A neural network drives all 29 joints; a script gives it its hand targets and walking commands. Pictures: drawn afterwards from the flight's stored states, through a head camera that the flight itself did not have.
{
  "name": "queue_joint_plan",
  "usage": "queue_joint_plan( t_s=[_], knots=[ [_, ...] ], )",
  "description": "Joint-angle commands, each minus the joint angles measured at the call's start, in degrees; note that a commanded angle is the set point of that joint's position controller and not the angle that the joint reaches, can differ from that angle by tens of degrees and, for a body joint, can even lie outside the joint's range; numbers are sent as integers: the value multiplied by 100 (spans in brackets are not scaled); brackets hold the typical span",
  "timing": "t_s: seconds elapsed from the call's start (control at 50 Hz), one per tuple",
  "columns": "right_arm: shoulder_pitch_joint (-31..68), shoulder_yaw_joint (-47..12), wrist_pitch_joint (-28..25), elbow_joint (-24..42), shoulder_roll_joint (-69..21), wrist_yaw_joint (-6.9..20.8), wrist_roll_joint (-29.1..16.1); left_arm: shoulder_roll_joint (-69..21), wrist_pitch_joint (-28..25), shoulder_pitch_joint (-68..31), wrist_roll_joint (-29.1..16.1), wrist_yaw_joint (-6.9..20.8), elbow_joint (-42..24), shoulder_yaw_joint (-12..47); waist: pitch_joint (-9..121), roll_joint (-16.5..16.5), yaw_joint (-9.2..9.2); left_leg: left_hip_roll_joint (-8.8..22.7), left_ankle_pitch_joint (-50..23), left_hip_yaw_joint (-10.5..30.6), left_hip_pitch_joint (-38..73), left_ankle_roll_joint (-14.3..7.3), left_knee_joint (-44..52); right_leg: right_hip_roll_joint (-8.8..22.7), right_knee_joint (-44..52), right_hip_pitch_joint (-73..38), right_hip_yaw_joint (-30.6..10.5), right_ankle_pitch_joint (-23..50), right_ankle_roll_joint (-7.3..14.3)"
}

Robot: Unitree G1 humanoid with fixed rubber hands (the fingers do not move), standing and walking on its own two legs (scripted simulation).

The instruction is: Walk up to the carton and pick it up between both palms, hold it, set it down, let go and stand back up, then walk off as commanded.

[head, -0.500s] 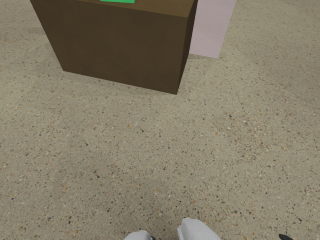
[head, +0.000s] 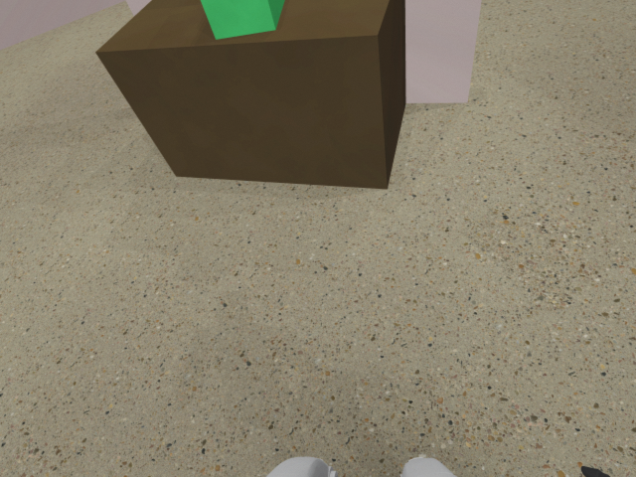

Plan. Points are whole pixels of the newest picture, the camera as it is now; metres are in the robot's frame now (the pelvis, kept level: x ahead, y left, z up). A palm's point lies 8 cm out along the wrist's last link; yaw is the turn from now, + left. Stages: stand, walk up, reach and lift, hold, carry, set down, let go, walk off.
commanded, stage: stand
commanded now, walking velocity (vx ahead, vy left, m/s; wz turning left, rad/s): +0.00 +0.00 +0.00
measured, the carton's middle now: out of the picture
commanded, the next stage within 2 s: none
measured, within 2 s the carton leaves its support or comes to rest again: neither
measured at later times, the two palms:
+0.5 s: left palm out of the picture +0.11 +0.30 -0.11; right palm out of the picture +0.10 -0.30 -0.09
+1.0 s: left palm out of the picture +0.13 +0.31 -0.11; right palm out of the picture +0.10 -0.29 -0.08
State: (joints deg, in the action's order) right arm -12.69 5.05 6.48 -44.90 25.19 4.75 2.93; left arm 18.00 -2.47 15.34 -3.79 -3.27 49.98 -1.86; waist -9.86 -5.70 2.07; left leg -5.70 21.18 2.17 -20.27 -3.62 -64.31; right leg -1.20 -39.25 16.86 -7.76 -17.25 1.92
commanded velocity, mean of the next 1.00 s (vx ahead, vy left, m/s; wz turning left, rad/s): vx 0.00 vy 0.00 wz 0.00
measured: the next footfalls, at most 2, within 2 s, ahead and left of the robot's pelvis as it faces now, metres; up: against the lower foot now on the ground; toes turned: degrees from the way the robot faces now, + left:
left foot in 0.12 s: +0.06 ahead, +0.13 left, +0.00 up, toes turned -3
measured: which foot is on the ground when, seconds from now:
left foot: up 0.00-0.10, down 0.12-1.00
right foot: down 0.00-1.00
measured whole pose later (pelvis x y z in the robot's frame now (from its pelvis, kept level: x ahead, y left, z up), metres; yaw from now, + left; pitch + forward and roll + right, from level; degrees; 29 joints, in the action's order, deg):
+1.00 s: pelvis +0.02 +0.02 +0.00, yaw +0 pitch -3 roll +1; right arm -12.5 5.0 -1.2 -46.9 21.1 0.3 0.1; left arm 19.2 -0.4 10.5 -3.8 -0.4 50.0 -1.9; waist -4.9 1.9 2.0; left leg -2.9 17.4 1.9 -12.8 -0.8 -32.7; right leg -1.6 -35.1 14.4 -7.7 -18.1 -0.6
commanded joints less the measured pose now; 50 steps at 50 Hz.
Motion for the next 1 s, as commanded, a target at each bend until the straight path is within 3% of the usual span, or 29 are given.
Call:
queue_joint_plan(
  t_s=[0.0, 0.02, 0.04, 0.06, 0.08, 0.1, 0.12, 0.14, 0.16, 0.18, 0.2, 0.22, 0.24, 0.26, 0.28, 0.3, 0.32, 0.4, 0.44, 0.48, 0.52, 0.58, 0.72, 0.78, 0.82, 0.84, 0.88, 0.9, 0.98],
  knots=[
    [-504, 104, -658, -19, 470, -432, -259, 1630, 40, -218, 528, 196, -485, -422, 1017, 2335, -127, 400, 1003, 173, 812, 341, 3972, 1153, 1104, -308, -1386, 1047, 704],
    [-478, 136, -736, -82, 494, -454, -326, 1577, 73, -421, 473, 183, -557, -431, 1260, 2148, -65, 342, 153, -133, 1248, 349, 4715, 921, 600, -507, -1019, 1653, 717],
    [-589, 100, -814, -154, 621, -532, -220, 1225, 74, 137, 432, 235, -461, -354, 1508, 1780, -111, 893, -1083, 511, 2044, 279, 4692, 571, 239, -77, -1001, 1558, 423],
    [-328, 202, -861, -134, 964, -584, -89, 803, 71, 94, 444, 230, -536, -224, 1793, 491, -203, 1935, -1414, 1955, 2328, 0, 4604, 265, -160, 622, -703, 503, 52],
    [-26, 263, -891, -85, 1375, -623, -99, 1164, 104, -286, 508, 191, -579, -337, 1280, 456, -231, 2314, -1555, 2308, 1425, -303, 4857, -124, -360, 313, -240, -661, -58],
    [61, 306, -911, -78, 1253, -661, -118, 1410, 119, -633, 505, 221, -638, -439, 1025, 1056, -196, 2320, -590, 2092, 1133, -171, 4964, 124, -748, 360, -247, -770, -104],
    [160, 328, -968, -91, 1277, -622, -157, 1343, 177, -259, 483, 215, -450, -395, 1076, 624, -361, 2278, 411, 2321, 735, -317, 5291, 70, -762, 130, -281, -779, -92],
    [481, 338, -960, 4, 1176, -670, -179, 1463, 239, -350, 510, 279, -492, -414, 689, 394, -190, 2326, 1235, 2082, 523, -54, 5435, 271, -915, 258, -189, -876, -99],
    [869, 255, -983, -9, 907, -588, -191, 1439, 267, -17, 477, 284, -334, -407, 394, 161, -470, 1866, 1699, 1812, 313, -200, 5349, 238, -401, 226, -258, -767, -60],
    [680, 137, -969, 75, 752, -560, -215, 1377, 219, -12, 509, 335, -356, -320, 613, -105, -276, 1739, 1902, 1517, 314, -239, 5183, 186, -113, -62, 27, -970, -80],
    [929, 137, -1038, 16, 656, -536, -214, 1140, 156, -297, 473, 344, -421, -265, 594, -412, -332, 1450, 1392, 1137, 826, -131, 4984, 170, 593, 50, 2, -924, -91],
    [646, 190, -1008, -64, 757, -536, -239, 1353, 90, -80, 494, 328, -308, -265, 910, -170, -195, 1530, 570, 1172, 971, -104, 4689, 151, 1036, -221, 0, -182, -63],
    [797, 183, -941, -33, 702, -571, -267, 1150, -3, -249, 479, 340, -426, -183, 1000, -367, -401, 1419, -784, 889, 858, -144, 4155, 304, 1273, -490, 115, 337, -25],
    [405, 137, -916, -116, 684, -524, -344, 1390, -52, -253, 550, 285, -424, -217, 1207, -294, -166, 1340, -1306, 755, 862, -91, 3773, 532, 1145, -817, -295, 1390, 46],
    [517, 91, -919, -91, 597, -544, -361, 1394, -64, -232, 483, 283, -399, -219, 1356, -594, -239, 1129, -1469, 555, 902, -8, 3776, 620, 1046, -971, -408, 1852, 57],
    [442, 82, -954, -137, 436, -544, -457, 1577, -78, -444, 630, 225, -401, -220, 1468, 44, -94, 1152, -1753, 699, 914, 37, 3450, 794, 1067, -845, -794, 2049, 241],
    [478, 145, -905, -48, 673, -573, -353, 1525, -93, -304, 486, 247, -377, -221, 1566, -60, -235, 1037, -2184, 584, 1138, 89, 3674, 793, 923, -763, -582, 2444, 262],
    [355, 183, -929, -223, 860, -538, -374, 1443, 32, -490, 542, 250, -238, -177, 1541, 776, -152, 1131, -2408, 518, 1254, 178, 3579, 527, 889, -770, -304, 2418, 128],
    [561, 132, -953, -205, 676, -572, -319, 1413, -2, -522, 569, 242, -143, -255, 1423, 636, -214, 1033, -2154, 548, 1057, 110, 3598, 655, 977, -714, -637, 2332, 172],
    [598, 210, -968, -120, 688, -549, -363, 1326, 37, -435, 491, 210, -81, -247, 1635, 1171, -280, 1206, -1570, 828, 1109, 37, 3702, 568, 906, -689, -546, 1886, 212],
    [443, 139, -939, -198, 651, -532, -362, 1419, 8, -787, 531, 235, -212, -192, 1197, 807, -128, 996, -1059, 692, 931, 25, 3702, 681, 1315, -330, -842, 1235, 279],
    [397, 200, -905, -185, 662, -533, -292, 1266, -34, -1017, 604, 261, -346, -172, 1439, 1377, -80, 981, -674, 530, 1268, 62, 3716, 668, 1343, -164, -709, 964, 237],
    [439, 155, -898, -277, 715, -516, -356, 1580, -86, -822, 521, 208, -130, -146, 1390, 951, -129, 951, -1576, 460, 1371, 94, 3772, 796, 1431, -429, -936, 1663, 180],
    [454, 127, -1003, -241, 729, -546, -213, 1283, -52, -849, 520, 219, -212, -176, 1729, 829, -215, 1388, -2392, 830, 1520, 50, 3908, 510, 981, -674, -440, 1992, 69],
    [619, 207, -1000, -181, 934, -584, -247, 1176, 14, -849, 474, 221, -227, -165, 1362, 673, -273, 1595, -3007, 879, 1426, 60, 4019, 368, 850, -477, -172, 1251, 59],
    [783, 161, -981, -208, 874, -547, -246, 1215, 64, -704, 482, 220, -175, -208, 1531, 626, -356, 1551, -1923, 873, 1291, -60, 4147, 386, 974, -616, -237, 1242, 22],
    [614, 99, -949, -241, 644, -520, -289, 1523, 81, -771, 454, 199, -58, -247, 1573, 1008, -261, 1232, -1816, 659, 1163, -53, 3910, 636, 1288, -953, -542, 1903, 157],
    [437, 117, -909, -336, 714, -519, -321, 1428, -10, -851, 482, 220, -205, -207, 1356, 518, -256, 968, -1289, 436, 1040, 75, 3879, 750, 1443, -713, -720, 1384, 192],
    [423, 51, -956, -342, 600, -513, -362, 1341, -53, -1093, 446, 232, -199, -163, 1534, 663, -144, 1115, -2085, 681, 1400, 64, 4005, 616, 1202, -593, -589, 1854, 178]
  ],
)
